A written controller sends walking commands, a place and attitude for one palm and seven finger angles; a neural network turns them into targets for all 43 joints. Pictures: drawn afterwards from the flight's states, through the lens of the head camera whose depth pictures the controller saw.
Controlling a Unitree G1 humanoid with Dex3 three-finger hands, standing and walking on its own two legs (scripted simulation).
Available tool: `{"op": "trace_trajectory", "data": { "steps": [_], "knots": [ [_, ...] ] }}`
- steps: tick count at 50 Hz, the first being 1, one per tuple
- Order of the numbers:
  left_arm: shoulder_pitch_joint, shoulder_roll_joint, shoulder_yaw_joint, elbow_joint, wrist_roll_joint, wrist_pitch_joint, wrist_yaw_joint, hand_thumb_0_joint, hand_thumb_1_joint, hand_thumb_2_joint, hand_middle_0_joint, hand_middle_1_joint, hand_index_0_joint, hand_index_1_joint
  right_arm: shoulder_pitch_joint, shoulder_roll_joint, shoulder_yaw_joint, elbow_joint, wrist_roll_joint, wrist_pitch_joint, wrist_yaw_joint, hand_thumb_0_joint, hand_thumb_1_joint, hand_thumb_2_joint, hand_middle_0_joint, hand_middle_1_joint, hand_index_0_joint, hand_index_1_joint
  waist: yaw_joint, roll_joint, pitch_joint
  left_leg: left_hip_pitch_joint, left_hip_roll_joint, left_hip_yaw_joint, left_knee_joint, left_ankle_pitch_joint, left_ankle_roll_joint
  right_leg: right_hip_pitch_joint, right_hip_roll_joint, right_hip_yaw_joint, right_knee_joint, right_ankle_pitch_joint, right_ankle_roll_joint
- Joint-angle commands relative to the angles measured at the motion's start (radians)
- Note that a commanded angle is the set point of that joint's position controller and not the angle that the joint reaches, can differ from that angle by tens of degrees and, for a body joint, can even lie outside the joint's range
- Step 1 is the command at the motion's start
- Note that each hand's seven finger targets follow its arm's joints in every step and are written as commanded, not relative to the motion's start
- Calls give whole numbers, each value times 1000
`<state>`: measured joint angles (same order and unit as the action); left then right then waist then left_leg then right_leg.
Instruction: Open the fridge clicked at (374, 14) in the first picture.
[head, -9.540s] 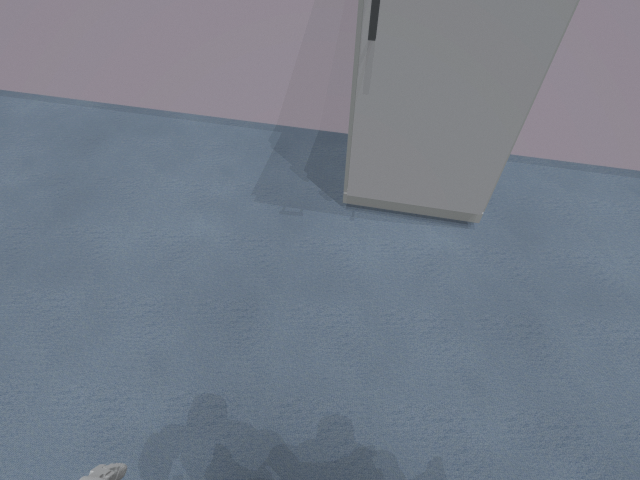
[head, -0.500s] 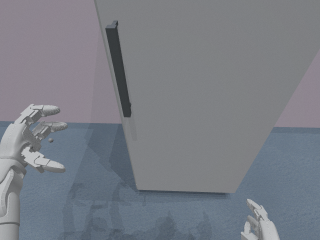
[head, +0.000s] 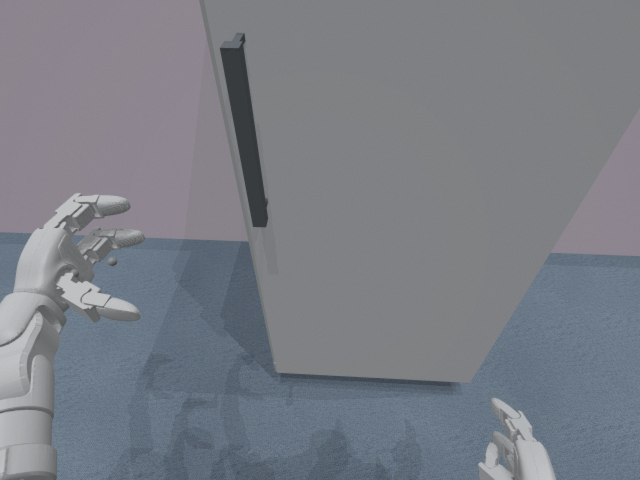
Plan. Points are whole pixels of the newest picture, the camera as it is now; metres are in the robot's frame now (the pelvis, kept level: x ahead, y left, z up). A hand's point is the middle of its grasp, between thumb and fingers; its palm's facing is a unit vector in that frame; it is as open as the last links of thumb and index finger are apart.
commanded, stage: move the hooked fingers beside the handle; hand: left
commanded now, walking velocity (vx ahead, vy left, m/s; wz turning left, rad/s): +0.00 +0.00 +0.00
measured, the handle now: (251, 142) +0.53 +0.17 +0.16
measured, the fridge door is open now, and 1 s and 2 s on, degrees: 0 0 0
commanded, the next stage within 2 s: none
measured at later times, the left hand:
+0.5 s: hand (151, 224) +0.37 +0.26 +0.14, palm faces +0.07 -1.00 +0.00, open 14.0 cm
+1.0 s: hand (186, 195) +0.43 +0.24 +0.14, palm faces +0.05 -1.00 +0.00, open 14.0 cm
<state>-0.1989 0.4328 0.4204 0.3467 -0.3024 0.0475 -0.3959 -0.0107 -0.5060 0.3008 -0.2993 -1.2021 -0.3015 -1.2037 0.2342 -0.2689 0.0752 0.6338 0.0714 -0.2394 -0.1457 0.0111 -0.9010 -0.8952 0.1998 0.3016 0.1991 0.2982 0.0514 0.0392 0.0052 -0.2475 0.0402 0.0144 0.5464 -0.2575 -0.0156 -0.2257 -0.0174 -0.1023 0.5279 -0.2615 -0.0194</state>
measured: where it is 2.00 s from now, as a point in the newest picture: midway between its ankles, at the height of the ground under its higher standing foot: outside the picture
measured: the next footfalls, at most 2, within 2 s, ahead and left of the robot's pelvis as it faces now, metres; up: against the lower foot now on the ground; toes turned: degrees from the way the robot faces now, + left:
none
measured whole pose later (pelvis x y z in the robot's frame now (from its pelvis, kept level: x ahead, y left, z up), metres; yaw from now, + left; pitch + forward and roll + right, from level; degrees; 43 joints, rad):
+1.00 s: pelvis +0.02 +0.01 +0.00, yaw -1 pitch +4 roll -1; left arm -0.60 0.43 0.36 0.75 -0.20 -0.07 -0.29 -0.01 -0.50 0.30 -0.30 -1.20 -0.30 -1.20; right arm 0.32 -0.28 0.05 0.65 0.05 -0.13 -0.10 0.01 -0.90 -0.89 0.20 0.30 0.20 0.30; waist -0.03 0.02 -0.03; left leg -0.38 0.04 0.04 0.60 -0.30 0.00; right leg -0.36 -0.02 -0.07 0.58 -0.29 0.00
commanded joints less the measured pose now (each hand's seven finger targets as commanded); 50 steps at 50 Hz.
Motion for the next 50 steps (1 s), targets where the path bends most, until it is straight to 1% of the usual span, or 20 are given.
{"op": "trace_trajectory", "data": {
  "steps": [1, 3, 6, 8, 11, 13, 16, 18, 22, 24, 25, 28, 30, 33, 37, 38, 40, 42, 45, 50],
  "knots": [
    [-441, 282, 60, -163, -7, -85, -2, 0, -500, 300, -300, -1200, -300, -1200, -85, -124, -48, -149, 1, -57, -13, 0, -900, -900, 200, 300, 200, 300, -41, 55, -186, 56, -47, -22, -86, 38, 43, -13, 10, 76, -110, 33, 5],
    [-439, 298, 71, -123, -5, -92, 2, 0, -500, 300, -300, -1200, -300, -1200, -76, -128, -49, -149, -2, -54, -9, 0, -900, -900, 200, 300, 200, 300, -35, 17, -200, 46, -42, -22, -82, 57, 44, -1, 11, 73, -102, 56, 4],
    [-443, 285, 67, -111, -1, -98, 2, 0, -500, 300, -300, -1200, -300, -1200, -69, -125, -52, -158, -3, -52, -1, 0, -900, -900, 200, 300, 200, 300, -28, 58, -239, 58, -46, -18, -77, 99, 44, 10, 11, 69, -81, 126, 1],
    [-393, 323, 112, -67, -2, -97, 9, 0, -500, 300, -300, -1200, -300, -1200, -52, -135, -56, -158, -6, -45, 7, 0, -900, -900, 200, 300, 200, 300, -14, -15, -239, 29, -42, -17, -77, 120, 45, 35, 13, 64, -74, 148, 1],
    [-423, 285, 78, -78, 3, -92, 10, 0, -500, 300, -300, -1200, -300, -1200, -54, -130, -56, -171, -3, -37, 15, 0, -900, -900, 200, 300, 200, 300, -20, 55, -226, 32, -43, -10, -78, 125, 42, 7, 12, 64, -66, 165, -1],
    [-448, 304, 87, -59, 6, -96, 19, 0, -500, 300, -300, -1200, -300, -1200, -39, -138, -60, -163, -3, -30, 16, 0, -900, -900, 200, 300, 200, 300, -29, -2, -219, 22, -38, -13, -77, 122, 44, 1, 17, 59, -68, 151, 0],
    [-526, 270, 46, -119, 14, -112, 28, 0, -500, 300, -300, -1200, -300, -1200, -32, -133, -63, -166, -2, -29, 16, 0, -900, -900, 200, 300, 200, 300, -42, 72, -266, 68, -40, -16, -73, 138, 44, -15, 19, 61, -61, 168, -3],
    [-499, 277, 59, -110, 12, -119, 35, 0, -500, 300, -300, -1200, -300, -1200, -19, -137, -66, -161, -6, -26, 16, 0, -900, -900, 200, 300, 200, 300, -38, 19, -276, 68, -36, -16, -68, 163, 46, 0, 22, 56, -57, 190, -3],
    [-558, 237, 19, -56, 23, -106, 43, 0, -500, 300, -300, -1200, -300, -1200, -9, -138, -66, -144, -3, -15, 15, 0, -900, -900, 200, 300, 200, 300, -57, 28, -248, 62, -37, -19, -72, 142, 44, -41, 22, 51, -57, 177, -1],
    [-580, 279, 46, -46, 32, -108, 54, 0, -500, 300, -300, -1200, -300, -1200, -4, -141, -67, -140, -5, -8, 16, 0, -900, -900, 200, 300, 200, 300, -52, 31, -265, 57, -38, -18, -67, 153, 45, -27, 20, 57, -55, 189, -2],
    [-586, 253, 24, -46, 37, -107, 57, 0, -500, 300, -300, -1200, -300, -1200, -7, -137, -66, -145, -6, -6, 18, 0, -900, -900, 200, 300, 200, 300, -51, 47, -272, 62, -38, -18, -67, 160, 44, -28, 19, 56, -50, 193, -4],
    [-619, 274, 35, -13, 42, -121, 71, 0, -500, 300, -300, -1200, -300, -1200, 9, -140, -67, -134, -8, 6, 19, 0, -900, -900, 200, 300, 200, 300, -56, 6, -278, 54, -34, -21, -60, 170, 44, -20, 22, 54, -48, 199, -5],
    [-664, 225, -11, -28, 49, -129, 74, 0, -500, 300, -300, -1200, -300, -1200, 3, -133, -66, -139, -8, 8, 21, 0, -900, -900, 200, 300, 200, 300, -64, 65, -295, 78, -37, -20, -56, 189, 42, -35, 20, 55, -41, 219, -6],
    [-677, 239, 0, 50, 53, -130, 86, 0, -500, 300, -300, -1200, -300, -1200, 22, -140, -69, -124, -10, 18, 22, 0, -900, -900, 200, 300, 200, 300, -74, -13, -278, 53, -32, -22, -48, 174, 47, -44, 24, 53, -43, 209, -3],
    [-705, 246, 0, 102, 70, -129, 93, 0, -500, 300, -300, -1200, -300, -1200, 33, -142, -70, -123, -11, 35, 29, 0, -900, -900, 200, 300, 200, 300, -70, 28, -297, 43, -35, -19, -42, 193, 41, -45, 19, 53, -27, 234, -6],
    [-698, 268, 18, 137, 71, -131, 98, 0, -500, 300, -300, -1200, -300, -1200, 43, -146, -72, -119, -12, 43, 30, 0, -900, -900, 200, 300, 200, 300, -71, -31, -283, 20, -32, -19, -36, 188, 46, -39, 20, 54, -27, 233, -3],
    [-744, 285, 27, 117, 77, -147, 100, 0, -500, 300, -300, -1200, -300, -1200, 44, -145, -75, -124, -14, 50, 33, 0, -900, -900, 200, 300, 200, 300, -68, 25, -324, 24, -36, -14, -31, 192, 44, -30, 18, 63, -18, 246, -3],
    [-802, 262, -3, 124, 81, -165, 101, 0, -500, 300, -300, -1200, -300, -1200, 55, -144, -75, -119, -14, 55, 35, 0, -900, -900, 200, 300, 200, 300, -86, 21, -330, 37, -34, -19, -25, 209, 45, -44, 21, 58, -13, 257, -4],
    [-797, 255, -3, 134, 80, -185, 101, 0, -500, 300, -300, -1200, -300, -1200, 67, -144, -80, -119, -16, 59, 39, 0, -900, -900, 200, 300, 200, 300, -78, 43, -364, 52, -34, -16, -11, 235, 46, -37, 23, 63, -4, 281, -6],
    [-878, 254, -26, 258, 94, -183, 112, 0, -500, 300, -300, -1200, -300, -1200, 97, -156, -82, -93, -14, 79, 39, 0, -900, -900, 200, 300, 200, 300, -108, -4, -300, -5, -33, -22, -14, 162, 48, -89, 23, 59, -10, 216, -2]
  ]
}}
